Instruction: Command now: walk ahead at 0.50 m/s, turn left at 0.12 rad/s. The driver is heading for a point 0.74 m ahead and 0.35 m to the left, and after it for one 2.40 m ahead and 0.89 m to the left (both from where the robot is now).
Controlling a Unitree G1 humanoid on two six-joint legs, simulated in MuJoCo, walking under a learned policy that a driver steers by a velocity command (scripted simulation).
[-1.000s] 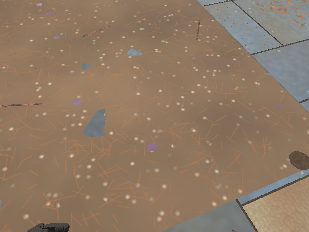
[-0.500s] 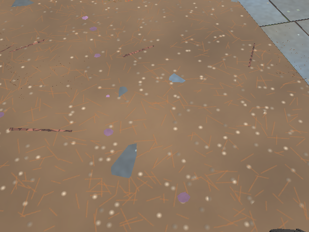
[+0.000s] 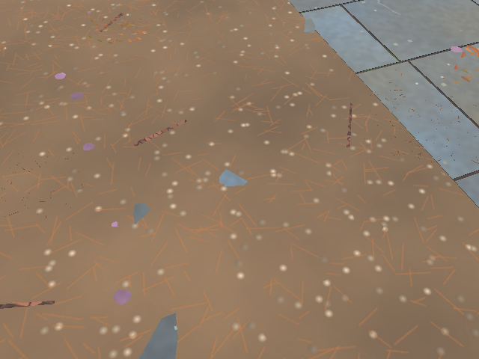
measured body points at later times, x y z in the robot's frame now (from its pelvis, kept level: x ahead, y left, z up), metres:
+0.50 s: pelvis +0.28 -0.04 +0.00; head +0.30 -0.03 +0.45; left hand +0.25 +0.25 -0.13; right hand +0.50 -0.26 -0.10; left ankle +0.39 +0.15 -0.69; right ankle +0.24 -0.15 -0.75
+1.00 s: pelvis +0.53 +0.10 +0.00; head +0.55 +0.14 +0.45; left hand +0.59 +0.43 -0.09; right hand +0.72 -0.12 -0.10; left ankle +0.46 +0.14 -0.75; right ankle +0.78 +0.02 -0.69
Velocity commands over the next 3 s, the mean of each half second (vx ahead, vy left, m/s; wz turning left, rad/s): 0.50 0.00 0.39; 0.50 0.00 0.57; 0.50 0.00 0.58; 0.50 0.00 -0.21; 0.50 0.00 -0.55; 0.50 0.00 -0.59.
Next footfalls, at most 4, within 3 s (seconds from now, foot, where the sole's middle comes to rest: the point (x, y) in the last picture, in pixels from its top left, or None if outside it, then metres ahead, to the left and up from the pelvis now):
0.16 right None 0.28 -0.15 -0.78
0.68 left None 0.50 0.16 -0.78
1.16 right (183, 248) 0.85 0.13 -0.78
1.66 left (57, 256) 0.84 0.52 -0.78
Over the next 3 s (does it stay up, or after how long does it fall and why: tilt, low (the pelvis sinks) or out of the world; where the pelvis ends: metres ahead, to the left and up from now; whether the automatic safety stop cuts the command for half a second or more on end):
stays up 1.43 0.71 0.00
